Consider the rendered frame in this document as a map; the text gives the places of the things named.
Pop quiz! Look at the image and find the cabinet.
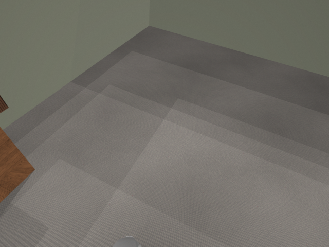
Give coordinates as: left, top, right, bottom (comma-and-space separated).
0, 127, 35, 202

